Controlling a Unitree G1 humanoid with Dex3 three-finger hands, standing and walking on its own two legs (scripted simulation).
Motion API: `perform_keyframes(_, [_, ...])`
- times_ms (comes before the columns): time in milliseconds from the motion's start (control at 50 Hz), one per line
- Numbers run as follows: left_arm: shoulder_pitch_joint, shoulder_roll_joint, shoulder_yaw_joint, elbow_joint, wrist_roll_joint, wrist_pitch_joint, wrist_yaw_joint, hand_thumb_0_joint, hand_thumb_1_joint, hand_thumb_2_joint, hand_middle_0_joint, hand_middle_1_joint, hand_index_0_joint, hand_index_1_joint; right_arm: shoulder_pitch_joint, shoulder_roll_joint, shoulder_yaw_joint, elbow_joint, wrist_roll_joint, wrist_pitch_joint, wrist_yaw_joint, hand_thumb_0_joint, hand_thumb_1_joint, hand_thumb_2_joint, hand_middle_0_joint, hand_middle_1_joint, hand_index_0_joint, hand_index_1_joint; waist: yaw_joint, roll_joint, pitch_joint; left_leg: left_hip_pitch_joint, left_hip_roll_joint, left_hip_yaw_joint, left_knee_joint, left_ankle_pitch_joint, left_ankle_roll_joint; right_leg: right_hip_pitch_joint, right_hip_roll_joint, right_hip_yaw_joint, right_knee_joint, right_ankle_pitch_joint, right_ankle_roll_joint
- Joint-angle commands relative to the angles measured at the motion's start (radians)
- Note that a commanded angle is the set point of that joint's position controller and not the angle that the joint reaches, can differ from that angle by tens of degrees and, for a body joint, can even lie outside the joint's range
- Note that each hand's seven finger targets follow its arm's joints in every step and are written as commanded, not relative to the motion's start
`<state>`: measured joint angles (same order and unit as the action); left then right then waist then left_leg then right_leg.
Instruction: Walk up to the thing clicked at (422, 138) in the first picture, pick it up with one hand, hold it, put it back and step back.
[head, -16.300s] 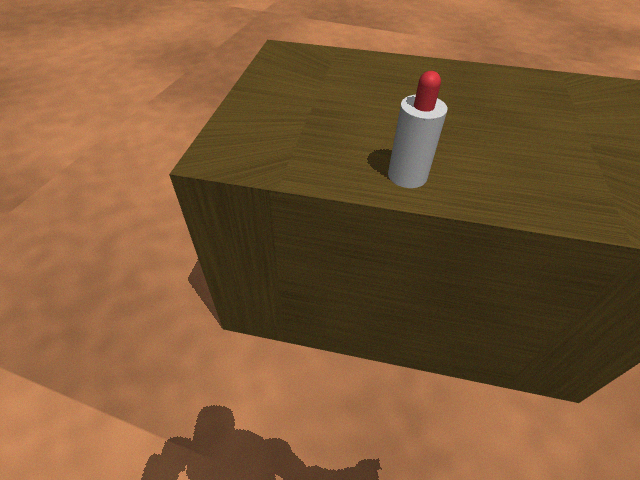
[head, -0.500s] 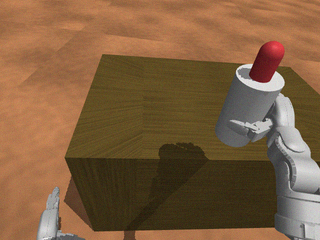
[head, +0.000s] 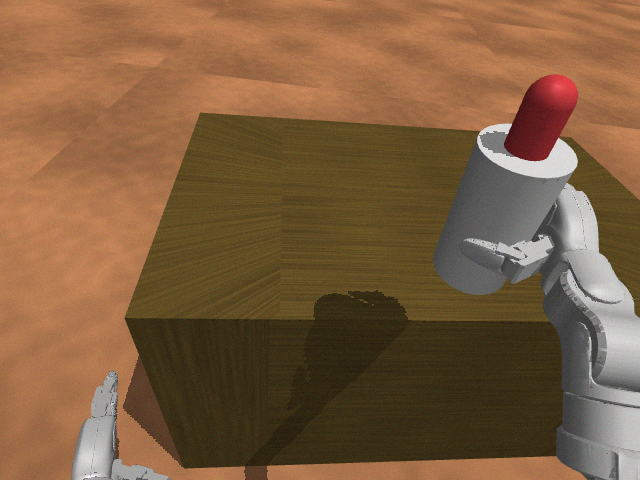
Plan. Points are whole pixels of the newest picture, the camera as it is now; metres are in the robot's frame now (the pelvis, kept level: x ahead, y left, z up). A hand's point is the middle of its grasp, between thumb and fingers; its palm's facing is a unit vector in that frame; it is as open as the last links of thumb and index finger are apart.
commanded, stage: hold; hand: right
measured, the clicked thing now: (505, 191) +0.32 -0.16 +0.26
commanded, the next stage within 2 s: crouch in 1.82 s
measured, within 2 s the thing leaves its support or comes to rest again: neither
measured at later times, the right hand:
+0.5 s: hand (495, 228) +0.33 -0.17 +0.21, palm faces +0.14 +0.99 -0.05, open 11.8 cm
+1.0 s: hand (495, 232) +0.32 -0.17 +0.21, palm faces +0.13 +0.99 -0.05, open 11.8 cm
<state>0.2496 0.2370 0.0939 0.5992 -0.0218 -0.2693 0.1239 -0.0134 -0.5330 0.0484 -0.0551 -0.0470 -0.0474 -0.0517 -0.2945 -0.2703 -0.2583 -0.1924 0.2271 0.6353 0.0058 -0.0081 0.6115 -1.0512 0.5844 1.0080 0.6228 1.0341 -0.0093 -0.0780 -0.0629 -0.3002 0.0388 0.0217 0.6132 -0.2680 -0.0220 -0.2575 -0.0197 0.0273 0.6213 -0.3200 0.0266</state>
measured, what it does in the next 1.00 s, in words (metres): stands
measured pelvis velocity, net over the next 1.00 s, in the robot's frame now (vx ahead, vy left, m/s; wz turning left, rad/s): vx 0.00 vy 0.00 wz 0.00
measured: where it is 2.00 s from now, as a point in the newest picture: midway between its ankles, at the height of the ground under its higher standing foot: outside the picture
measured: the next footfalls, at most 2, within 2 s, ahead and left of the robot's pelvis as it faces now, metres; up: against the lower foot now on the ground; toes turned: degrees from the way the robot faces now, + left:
none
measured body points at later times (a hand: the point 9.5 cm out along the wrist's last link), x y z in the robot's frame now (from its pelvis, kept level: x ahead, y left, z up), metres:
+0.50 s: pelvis +0.00 +0.00 +0.00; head -0.04 +0.03 +0.45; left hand +0.18 +0.26 -0.06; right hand +0.31 -0.22 +0.22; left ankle +0.04 +0.13 -0.73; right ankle +0.01 -0.14 -0.73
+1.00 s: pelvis +0.00 +0.00 +0.00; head -0.04 +0.03 +0.45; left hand +0.17 +0.26 -0.06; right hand +0.31 -0.22 +0.22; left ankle +0.04 +0.13 -0.73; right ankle +0.01 -0.14 -0.73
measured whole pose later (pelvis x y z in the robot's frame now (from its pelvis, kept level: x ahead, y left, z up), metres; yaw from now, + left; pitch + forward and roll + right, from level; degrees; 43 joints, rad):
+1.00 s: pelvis +0.00 +0.00 +0.00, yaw +0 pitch -3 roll +0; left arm 0.25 0.23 0.09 0.61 -0.01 -0.30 0.14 -0.01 -0.54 0.05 -0.06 -0.05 -0.05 -0.05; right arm -0.25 -0.26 -0.25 -0.21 0.22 0.61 -0.01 -0.01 0.61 -1.05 0.58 1.01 0.62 1.03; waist 0.00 -0.07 -0.06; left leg -0.31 0.04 0.02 0.62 -0.27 -0.02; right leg -0.27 -0.02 0.03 0.64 -0.33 0.02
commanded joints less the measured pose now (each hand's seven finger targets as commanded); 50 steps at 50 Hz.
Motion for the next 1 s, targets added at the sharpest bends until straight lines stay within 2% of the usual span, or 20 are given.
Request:
perform_keyframes(0, [-0.135, 0.114, 0.034, -0.166, -0.002, -0.068, 0.008, 0.000, -0.551, 0.051, -0.047, -0.050, -0.047, -0.050, -0.560, -0.227, -0.120, -0.337, 0.030, -0.134, -0.008, 0.000, 0.027, -1.285, 1.176, 1.396, 1.241, 1.396, 0.002, 0.040, -0.228, 0.061, -0.032, 0.042, -0.100, 0.109, 0.000, 0.054, 0.033, -0.024, -0.102, 0.121, -0.029])
perform_keyframes(60, [-0.131, 0.089, 0.011, -0.180, 0.000, -0.073, 0.005, 0.000, -0.550, 0.050, -0.047, -0.050, -0.047, -0.050, -0.583, -0.189, -0.086, -0.356, 0.029, -0.136, -0.006, 0.000, 0.034, -1.300, 1.184, 1.412, 1.252, 1.412, 0.007, 0.010, -0.243, 0.062, -0.032, 0.043, -0.098, 0.106, 0.004, 0.063, 0.031, -0.022, -0.105, 0.122, -0.025])
perform_keyframes(140, [-0.142, 0.133, 0.049, -0.174, 0.000, -0.073, 0.009, 0.000, -0.552, 0.052, -0.046, -0.051, -0.047, -0.051, -0.555, -0.243, -0.139, -0.337, 0.029, -0.138, -0.011, 0.000, 0.009, -1.298, 1.192, 1.410, 1.256, 1.410, -0.001, 0.034, -0.243, 0.065, -0.033, 0.045, -0.091, 0.139, 0.001, 0.065, 0.030, -0.020, -0.095, 0.161, -0.025])
perform_keyframes(160, [-0.126, 0.135, 0.057, -0.175, 0.000, -0.075, 0.009, 0.000, -0.554, 0.053, -0.046, -0.050, -0.045, -0.050, -0.529, -0.238, -0.138, -0.321, 0.024, -0.135, -0.010, 0.000, 0.016, -1.307, 1.199, 1.421, 1.264, 1.421, 0.002, 0.039, -0.246, 0.071, -0.034, 0.045, -0.088, 0.153, 0.001, 0.070, 0.028, -0.020, -0.096, 0.177, -0.023])
perform_keyframes(200, [-0.109, 0.079, 0.004, -0.174, 0.002, -0.070, 0.003, 0.000, -0.552, 0.051, -0.047, -0.050, -0.047, -0.050, -0.556, -0.201, -0.108, -0.370, 0.030, -0.146, -0.009, 0.000, 0.012, -1.301, 1.193, 1.413, 1.258, 1.413, 0.000, 0.029, -0.259, 0.080, -0.032, 0.044, -0.090, 0.149, 0.004, 0.069, 0.028, -0.020, -0.096, 0.172, -0.024])
perform_keyframes(240, [-0.138, 0.122, 0.043, -0.187, 0.000, -0.075, 0.012, 0.000, -0.553, 0.053, -0.047, -0.049, -0.046, -0.049, -0.555, -0.223, -0.120, -0.334, 0.031, -0.146, -0.013, 0.000, 0.012, -1.292, 1.189, 1.405, 1.253, 1.405, 0.005, 0.054, -0.240, 0.074, -0.032, 0.041, -0.094, 0.131, 0.000, 0.062, 0.028, -0.020, -0.097, 0.146, -0.028])
perform_keyframes(360, [-0.127, 0.114, 0.040, -0.173, 0.004, -0.068, 0.019, 0.000, -0.554, 0.054, -0.047, -0.049, -0.046, -0.050, -0.534, -0.243, -0.140, -0.359, 0.026, -0.159, -0.022, 0.000, 0.021, -1.282, 1.178, 1.394, 1.243, 1.394, -0.005, 0.041, -0.253, 0.088, -0.024, 0.034, -0.094, 0.141, -0.003, 0.060, 0.037, -0.030, -0.083, 0.148, -0.030])
perform_keyframes(420, [-0.118, 0.081, 0.008, -0.188, 0.002, -0.066, 0.013, 0.000, -0.552, 0.055, -0.045, -0.049, -0.044, -0.049, -0.518, -0.207, -0.111, -0.386, 0.027, -0.162, -0.017, 0.000, 0.056, -1.291, 1.180, 1.407, 1.248, 1.407, 0.000, 0.014, -0.247, 0.077, -0.028, 0.037, -0.086, 0.157, 0.002, 0.067, 0.033, -0.029, -0.084, 0.171, -0.025])
perform_keyframes(500, [-0.131, 0.116, 0.044, -0.186, 0.003, -0.068, 0.015, 0.000, -0.552, 0.053, -0.046, -0.050, -0.046, -0.050, -0.484, -0.209, -0.116, -0.377, 0.025, -0.162, -0.010, 0.000, 0.050, -1.288, 1.175, 1.401, 1.242, 1.401, 0.005, 0.005, -0.254, 0.073, -0.033, 0.040, -0.081, 0.174, 0.003, 0.078, 0.028, -0.024, -0.086, 0.197, -0.022])
perform_keyframes(520, [-0.111, 0.082, 0.009, -0.182, 0.003, -0.065, 0.010, 0.000, -0.556, 0.055, -0.047, -0.048, -0.045, -0.051, -0.483, -0.175, -0.089, -0.379, 0.025, -0.162, -0.006, 0.000, 0.049, -1.286, 1.176, 1.400, 1.243, 1.400, 0.007, 0.000, -0.250, 0.071, -0.035, 0.042, -0.079, 0.179, 0.005, 0.085, 0.023, -0.021, -0.086, 0.215, -0.019])
perform_keyframes(620, [-0.167, 0.156, 0.069, -0.211, 0.007, -0.080, 0.018, 0.000, -0.548, 0.049, -0.048, -0.052, -0.049, -0.051, -0.487, -0.192, -0.097, -0.361, 0.023, -0.158, -0.011, 0.000, 0.012, -1.300, 1.196, 1.414, 1.261, 1.414, 0.021, 0.036, -0.215, 0.060, -0.036, 0.046, -0.094, 0.121, -0.001, 0.061, 0.027, -0.019, -0.102, 0.129, -0.024])
perform_keyframes(640, [-0.138, 0.120, 0.040, -0.179, 0.008, -0.080, 0.015, 0.000, -0.548, 0.050, -0.048, -0.052, -0.049, -0.051, -0.528, -0.181, -0.079, -0.392, 0.020, -0.165, -0.013, 0.000, 0.042, -1.302, 1.185, 1.414, 1.254, 1.414, 0.018, 0.021, -0.218, 0.057, -0.037, 0.047, -0.089, 0.117, 0.002, 0.064, 0.025, -0.017, -0.103, 0.127, -0.022])
perform_keyframes(680, [-0.107, 0.086, 0.016, -0.158, 0.006, -0.078, 0.015, 0.000, -0.555, 0.055, -0.048, -0.050, -0.046, -0.052, -0.536, -0.193, -0.089, -0.376, 0.021, -0.168, -0.016, 0.000, 0.046, -1.298, 1.180, 1.408, 1.248, 1.408, 0.022, 0.011, -0.207, 0.046, -0.035, 0.045, -0.094, 0.104, 0.003, 0.059, 0.027, -0.017, -0.103, 0.115, -0.024])
perform_keyframes(720, [-0.144, 0.128, 0.052, -0.185, 0.008, -0.085, 0.023, 0.000, -0.550, 0.053, -0.047, -0.050, -0.047, -0.050, -0.518, -0.204, -0.105, -0.378, 0.028, -0.166, -0.018, 0.000, 0.049, -1.284, 1.176, 1.398, 1.243, 1.398, 0.018, 0.053, -0.215, 0.056, -0.031, 0.042, -0.103, 0.080, -0.004, 0.046, 0.032, -0.022, -0.099, 0.082, -0.031])
perform_keyframes(760, [-0.137, 0.120, 0.040, -0.156, 0.008, -0.086, 0.019, 0.000, -0.548, 0.051, -0.046, -0.050, -0.046, -0.050, -0.518, -0.224, -0.122, -0.355, 0.026, -0.167, -0.020, 0.000, 0.070, -1.287, 1.176, 1.404, 1.245, 1.404, 0.010, 0.035, -0.215, 0.056, -0.032, 0.041, -0.098, 0.099, -0.002, 0.048, 0.032, -0.023, -0.097, 0.100, -0.028])
perform_keyframes(800, [-0.162, 0.166, 0.079, -0.213, 0.010, -0.097, 0.024, 0.000, -0.543, 0.048, -0.046, -0.050, -0.048, -0.047, -0.495, -0.239, -0.143, -0.335, 0.023, -0.170, -0.025, 0.000, 0.071, -1.286, 1.175, 1.403, 1.243, 1.403, 0.008, 0.029, -0.270, 0.081, -0.035, 0.046, -0.082, 0.149, 0.000, 0.069, 0.027, -0.018, -0.091, 0.158, -0.022])
perform_keyframes(840, [-0.120, 0.075, 0.006, -0.144, 0.007, -0.085, 0.011, 0.000, -0.549, 0.052, -0.046, -0.050, -0.046, -0.050, -0.518, -0.197, -0.106, -0.374, 0.027, -0.176, -0.021, 0.000, 0.051, -1.287, 1.181, 1.403, 1.248, 1.404, -0.004, 0.010, -0.235, 0.076, -0.034, 0.047, -0.079, 0.142, 0.003, 0.048, 0.027, -0.019, -0.090, 0.160, -0.020])
perform_keyframes(880, [-0.138, 0.073, 0.010, -0.175, 0.008, -0.089, 0.017, 0.000, -0.556, 0.058, -0.046, -0.049, -0.044, -0.051, -0.522, -0.180, -0.087, -0.405, 0.027, -0.175, -0.022, 0.000, 0.084, -1.272, 1.156, 1.385, 1.225, 1.385, 0.006, 0.007, -0.262, 0.076, -0.032, 0.041, -0.083, 0.134, 0.004, 0.066, 0.029, -0.022, -0.088, 0.148, -0.023])
perform_keyframes(940, [-0.151, 0.126, 0.044, -0.170, 0.012, -0.090, 0.021, 0.000, -0.552, 0.055, -0.046, -0.049, -0.045, -0.050, -0.504, -0.215, -0.110, -0.382, 0.020, -0.165, -0.020, 0.000, 0.086, -1.294, 1.178, 1.412, 1.248, 1.412, 0.008, 0.021, -0.257, 0.078, -0.031, 0.044, -0.091, 0.125, 0.000, 0.056, 0.031, -0.022, -0.092, 0.129, -0.026])
perform_keyframes(980, [-0.148, 0.098, 0.024, -0.148, 0.011, -0.083, 0.019, 0.000, -0.558, 0.057, -0.046, -0.048, -0.043, -0.051, -0.521, -0.210, -0.109, -0.377, 0.018, -0.162, -0.020, 0.000, 0.068, -1.284, 1.173, 1.400, 1.242, 1.400, 0.000, 0.005, -0.249, 0.081, -0.028, 0.040, -0.088, 0.137, 0.001, 0.054, 0.034, -0.026, -0.084, 0.143, -0.025])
